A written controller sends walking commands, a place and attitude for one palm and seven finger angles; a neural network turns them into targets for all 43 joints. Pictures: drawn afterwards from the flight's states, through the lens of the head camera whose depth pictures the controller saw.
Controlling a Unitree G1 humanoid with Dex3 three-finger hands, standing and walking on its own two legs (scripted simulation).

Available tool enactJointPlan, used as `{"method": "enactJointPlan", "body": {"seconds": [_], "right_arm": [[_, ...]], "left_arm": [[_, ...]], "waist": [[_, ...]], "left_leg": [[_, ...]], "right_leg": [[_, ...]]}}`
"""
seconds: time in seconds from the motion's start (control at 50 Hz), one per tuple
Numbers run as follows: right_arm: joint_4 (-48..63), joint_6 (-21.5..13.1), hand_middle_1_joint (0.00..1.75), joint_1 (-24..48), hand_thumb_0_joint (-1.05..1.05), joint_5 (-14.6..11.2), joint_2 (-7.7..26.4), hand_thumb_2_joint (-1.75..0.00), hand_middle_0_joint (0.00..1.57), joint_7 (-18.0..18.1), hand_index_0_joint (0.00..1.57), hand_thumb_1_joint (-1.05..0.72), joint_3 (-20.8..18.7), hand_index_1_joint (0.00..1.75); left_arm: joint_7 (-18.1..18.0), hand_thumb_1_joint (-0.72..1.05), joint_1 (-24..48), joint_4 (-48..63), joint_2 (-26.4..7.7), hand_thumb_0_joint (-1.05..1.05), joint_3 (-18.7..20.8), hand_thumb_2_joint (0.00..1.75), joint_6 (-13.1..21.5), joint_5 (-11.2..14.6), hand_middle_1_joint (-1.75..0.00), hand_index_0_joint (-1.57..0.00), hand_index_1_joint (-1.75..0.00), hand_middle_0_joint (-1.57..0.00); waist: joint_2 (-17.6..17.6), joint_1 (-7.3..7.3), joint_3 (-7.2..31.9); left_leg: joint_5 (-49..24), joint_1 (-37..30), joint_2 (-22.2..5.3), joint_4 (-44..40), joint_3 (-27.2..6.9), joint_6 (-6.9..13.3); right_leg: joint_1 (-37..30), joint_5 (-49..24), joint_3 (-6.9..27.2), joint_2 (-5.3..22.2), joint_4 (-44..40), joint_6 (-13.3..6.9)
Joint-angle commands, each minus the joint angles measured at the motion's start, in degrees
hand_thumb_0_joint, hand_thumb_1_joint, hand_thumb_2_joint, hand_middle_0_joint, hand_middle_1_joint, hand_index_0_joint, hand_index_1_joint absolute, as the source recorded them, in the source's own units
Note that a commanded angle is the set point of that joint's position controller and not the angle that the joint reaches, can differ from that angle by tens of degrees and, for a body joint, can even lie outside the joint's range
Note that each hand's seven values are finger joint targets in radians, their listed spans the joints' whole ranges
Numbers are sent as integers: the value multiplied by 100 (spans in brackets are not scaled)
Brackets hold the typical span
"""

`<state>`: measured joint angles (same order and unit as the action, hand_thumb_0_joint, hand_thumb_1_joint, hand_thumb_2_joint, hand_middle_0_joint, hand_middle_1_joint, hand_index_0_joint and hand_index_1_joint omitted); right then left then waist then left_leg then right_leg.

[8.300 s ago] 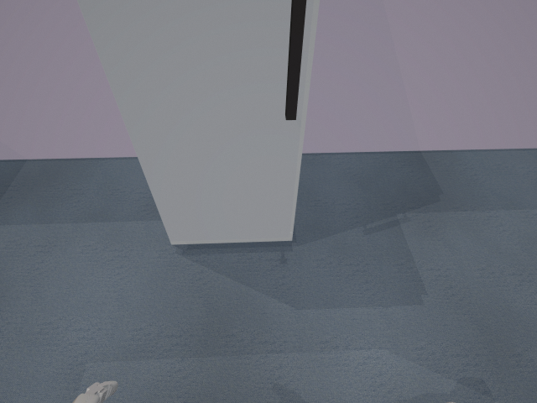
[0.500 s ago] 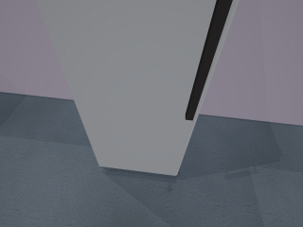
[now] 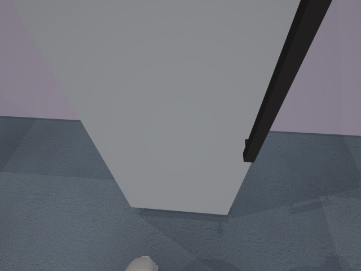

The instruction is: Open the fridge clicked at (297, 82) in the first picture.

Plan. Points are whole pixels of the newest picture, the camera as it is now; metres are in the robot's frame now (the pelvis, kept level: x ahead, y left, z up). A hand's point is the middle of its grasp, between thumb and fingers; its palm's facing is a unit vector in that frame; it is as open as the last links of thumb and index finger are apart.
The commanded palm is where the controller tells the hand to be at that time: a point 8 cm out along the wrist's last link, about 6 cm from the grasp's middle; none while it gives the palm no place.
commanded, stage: come to a stop and stand still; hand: right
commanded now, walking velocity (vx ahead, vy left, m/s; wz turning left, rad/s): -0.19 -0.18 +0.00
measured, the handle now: (269, 96) +0.43 -0.15 +0.17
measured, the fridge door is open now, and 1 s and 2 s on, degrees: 0 0 0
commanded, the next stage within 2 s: look again from close up in 1.48 s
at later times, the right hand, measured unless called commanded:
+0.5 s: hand out of the picture +0.05 -0.19 -0.20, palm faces +0.11 +0.98 -0.18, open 7.4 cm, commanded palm none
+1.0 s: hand out of the picture -0.03 -0.20 -0.17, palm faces +0.03 +0.98 -0.20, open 7.3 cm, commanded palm none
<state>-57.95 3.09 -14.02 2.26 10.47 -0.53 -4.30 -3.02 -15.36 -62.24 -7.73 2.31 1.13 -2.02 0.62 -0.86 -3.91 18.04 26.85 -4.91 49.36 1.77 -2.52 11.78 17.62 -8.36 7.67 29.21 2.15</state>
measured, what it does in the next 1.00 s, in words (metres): steps on the spot: left foot, then right foot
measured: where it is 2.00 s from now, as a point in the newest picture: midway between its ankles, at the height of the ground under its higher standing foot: outside the picture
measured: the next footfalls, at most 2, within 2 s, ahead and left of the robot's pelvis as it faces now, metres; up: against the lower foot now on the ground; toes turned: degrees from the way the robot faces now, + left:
left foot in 0.08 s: +0.11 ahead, +0.20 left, +0.00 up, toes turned +5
right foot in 0.44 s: +0.03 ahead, -0.08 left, +0.00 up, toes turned -7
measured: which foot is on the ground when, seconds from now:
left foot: up 0.00-0.06, down 0.08-0.46, up 0.48-0.84, down 0.86-1.00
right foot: down 0.00-0.08, up 0.10-0.42, down 0.44-1.00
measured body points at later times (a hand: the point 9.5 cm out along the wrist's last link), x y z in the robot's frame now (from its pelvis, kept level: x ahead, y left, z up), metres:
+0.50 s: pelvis -0.01 +0.00 -0.02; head +0.04 -0.03 +0.43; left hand +0.11 +0.25 -0.14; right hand +0.04 -0.24 -0.19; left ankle +0.06 +0.18 -0.72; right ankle -0.01 -0.08 -0.74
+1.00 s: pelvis -0.04 -0.03 +0.00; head -0.04 -0.02 +0.45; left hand -0.05 +0.19 -0.16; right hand -0.03 -0.25 -0.16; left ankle -0.07 +0.10 -0.74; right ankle -0.01 -0.08 -0.74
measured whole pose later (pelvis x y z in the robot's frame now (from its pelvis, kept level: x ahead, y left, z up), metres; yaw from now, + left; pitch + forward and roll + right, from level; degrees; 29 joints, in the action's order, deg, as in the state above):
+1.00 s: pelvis -0.04 -0.03 +0.00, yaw -1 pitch -1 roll +0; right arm -62.8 0.9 -15.5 1.1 8.1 2.5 -0.5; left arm -1.4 -16.6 -64.1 -8.4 0.7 -0.6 -0.7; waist -0.7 -1.2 -1.0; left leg 16.3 7.2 -1.4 24.5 1.2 -1.0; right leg 12.0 10.2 -7.8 -3.2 22.6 -5.2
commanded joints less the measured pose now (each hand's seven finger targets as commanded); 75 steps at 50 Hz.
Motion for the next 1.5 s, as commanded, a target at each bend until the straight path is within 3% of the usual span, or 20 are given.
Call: {"method": "enactJointPlan", "body": {"seconds": [0.0,0.04,0.06,0.08,0.1,0.14,0.26,0.38,0.4,0.44,0.46,0.54,0.7,0.78,0.82,0.86,0.92,1.06,1.46,1.48], "right_arm": [[169,-166,30,-584,0,-50,33,-90,20,-41,20,-90,-3,30],[25,-370,30,-1044,0,-32,580,-90,20,61,20,-90,-94,30],[59,-459,30,-921,0,-4,1189,-90,20,154,20,-90,-175,30],[192,-428,30,-797,0,-62,1276,-90,20,174,20,-90,-135,30],[237,-394,30,-536,0,-27,1217,-90,20,193,20,-90,-108,30],[239,-379,30,-315,0,-18,1154,-90,20,264,20,-90,-157,30],[424,-290,30,-37,0,-9,1187,-90,20,402,20,-90,-188,30],[653,-196,30,468,0,19,1189,-90,20,312,20,-90,-184,30],[672,-145,30,485,0,-35,1070,-90,20,284,20,-90,-159,30],[820,-13,30,455,0,-106,425,-90,20,261,20,-90,-35,30],[794,37,30,464,0,-100,558,-90,20,274,20,-90,-71,30],[386,-28,30,-70,0,-31,508,-90,20,231,20,-90,-64,30],[253,-102,30,43,0,-86,311,-90,20,233,20,-90,164,30],[-47,-127,30,-383,0,-102,291,-90,20,267,20,-90,210,30],[-225,-187,30,-651,0,-97,347,-90,20,294,20,-90,210,30],[-257,-241,30,-526,0,-114,457,-90,20,307,20,-90,248,30],[-301,-326,30,-370,0,-141,353,-90,20,302,20,-90,304,30],[-442,-260,30,-661,0,-133,238,-90,20,306,20,-90,321,30],[-685,-364,30,-1216,0,-117,-62,-90,20,322,20,-90,390,30],[-190,-492,30,-850,0,-38,895,-90,20,313,20,-90,485,30]], "left_arm": [[17,90,-107,299,-1239,0,354,90,-60,-10,-30,-20,-30,-20],[110,90,-344,319,-932,0,317,90,-102,24,-30,-20,-30,-20],[157,90,-596,449,-411,0,202,90,-144,99,-30,-20,-30,-20],[110,90,-540,548,-439,0,183,90,-233,165,-30,-20,-30,-20],[116,90,-416,561,-347,0,190,90,-262,147,-30,-20,-30,-20],[101,90,-249,542,-561,0,189,90,-284,125,-30,-20,-30,-20],[241,90,263,797,-735,0,242,90,-464,71,-30,-20,-30,-20],[286,90,-262,806,-638,0,222,90,-303,123,-30,-20,-30,-20],[283,90,-512,745,-780,0,229,90,-245,124,-30,-20,-30,-20],[238,90,-199,1020,-1710,0,397,90,-194,42,-30,-20,-30,-20],[219,90,244,1178,-1674,0,353,90,-253,1,-30,-20,-30,-20],[102,90,492,1181,-1126,0,186,90,-131,26,-30,-20,-30,-20],[24,90,-243,674,-898,0,121,90,-66,78,-30,-20,-30,-20],[61,90,-179,453,-915,0,95,90,-72,115,-30,-20,-30,-20],[88,90,-120,386,-787,0,50,90,-59,160,-30,-20,-30,-20],[127,90,-144,325,-617,0,-24,90,-67,180,-30,-20,-30,-20],[149,90,-315,93,-618,0,-56,90,-77,136,-30,-20,-30,-20],[146,90,-493,-187,-592,0,-83,90,-99,131,-30,-20,-30,-20],[108,90,-629,-269,-420,0,-53,90,-63,153,-30,-20,-30,-20],[179,90,-255,558,-1047,0,-67,90,-9,62,-30,-20,-30,-20]], "waist": [[-1223,106,164],[-14,304,652],[1738,189,1038],[1530,283,1247],[995,222,835],[1814,281,701],[941,318,694],[1029,-34,846],[658,-169,895],[-2252,-192,411],[-1756,-90,242],[-576,178,407],[-551,-91,738],[-478,96,605],[-129,189,621],[243,77,237],[670,-7,118],[-80,88,-366],[-20,30,-115],[-83,-43,-659]], "left_leg": [[-549,-1038,238,-1424,549,-16],[-2199,-2087,-175,-2465,134,32],[-3780,-2405,-1483,-2583,-1239,459],[-4362,-2011,-1896,-2693,-1321,963],[-4247,-1714,-1835,-2658,-993,1082],[-5515,-2097,-1706,-2294,-1159,1184],[-4309,-1709,-1820,-2513,-867,1271],[-2210,-923,-1358,-2274,-568,838],[-1537,-577,-1083,-1859,-394,599],[1743,418,307,237,218,-51],[1543,-25,147,911,-329,46],[461,495,303,1870,-464,45],[887,-399,172,-745,-177,-9],[160,-1408,216,-2121,-77,113],[-700,-2086,46,-3001,-230,203],[-556,-1778,-443,-3104,-751,488],[-545,-1346,-350,-3131,-683,460],[5,-1305,-89,-3032,-445,333],[-237,-1086,-103,-3105,-483,338],[-174,-1002,69,-2745,-276,494]], "right_leg": [[371,-2057,426,782,-313,-583],[657,-742,157,121,943,-139],[1265,1280,79,-433,1838,51],[873,1885,584,-392,2302,-38],[985,1825,666,-380,2601,-71],[1650,1715,809,-437,3366,-25],[1609,993,998,-546,3529,99],[56,180,450,-702,696,25],[-525,-412,498,-629,-147,11],[249,-1333,2691,1219,-1556,-657],[1068,-801,2487,1341,-1593,-1058],[-4,-2162,1602,533,-1101,-969],[-1180,-3124,1790,728,-1143,-1277],[-595,-2463,1767,560,-1218,-1042],[-129,-1425,1517,214,-1144,-633],[133,-533,1206,-174,-1180,-304],[-319,-861,1065,-173,-1105,-353],[231,552,1412,-41,-1787,-391],[-113,90,1339,-49,-1554,-426],[329,-398,1330,-411,-1333,-328]]}}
